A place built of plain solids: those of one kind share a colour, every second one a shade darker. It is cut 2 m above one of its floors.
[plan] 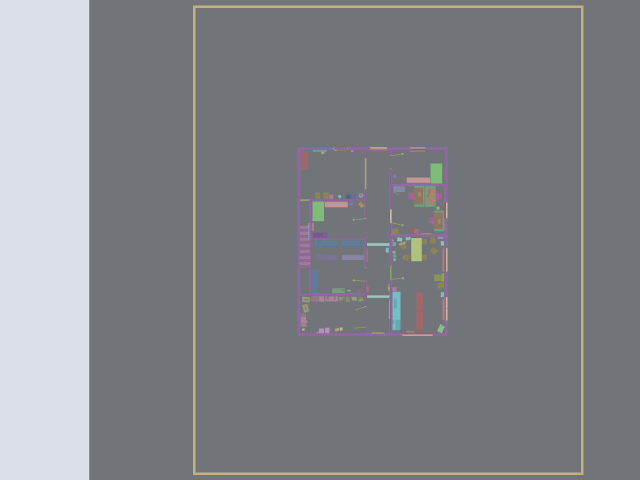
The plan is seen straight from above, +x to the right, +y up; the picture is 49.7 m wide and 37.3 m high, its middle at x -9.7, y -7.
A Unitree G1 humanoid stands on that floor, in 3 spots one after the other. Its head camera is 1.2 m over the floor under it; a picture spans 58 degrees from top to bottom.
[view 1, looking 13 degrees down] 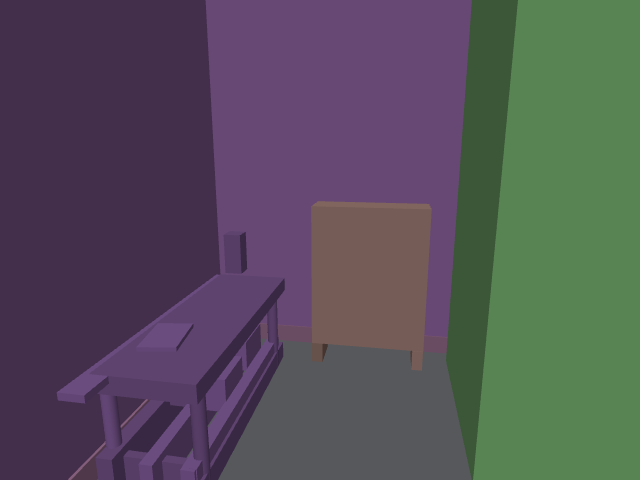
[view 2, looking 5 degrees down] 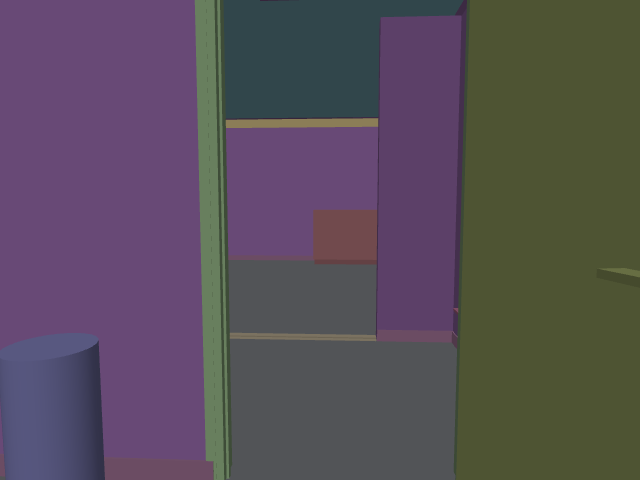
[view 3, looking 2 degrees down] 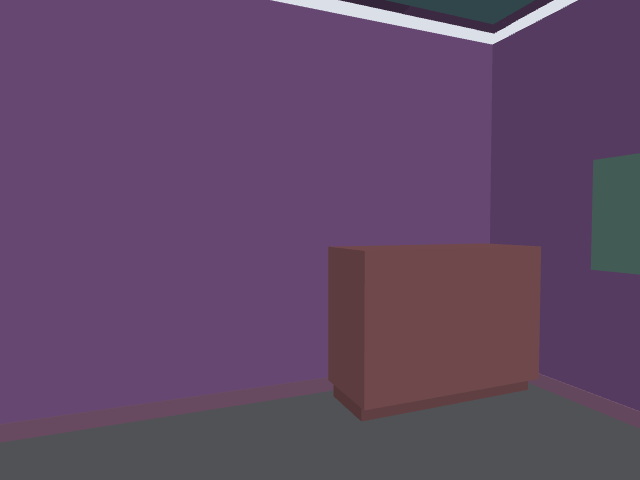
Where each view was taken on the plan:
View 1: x -8.00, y -5.85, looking -170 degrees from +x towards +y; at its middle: radiator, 2.25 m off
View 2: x -2.40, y -0.95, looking -177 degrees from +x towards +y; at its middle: counter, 8.29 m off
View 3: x -8.40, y -2.70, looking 158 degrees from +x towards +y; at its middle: wall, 3.08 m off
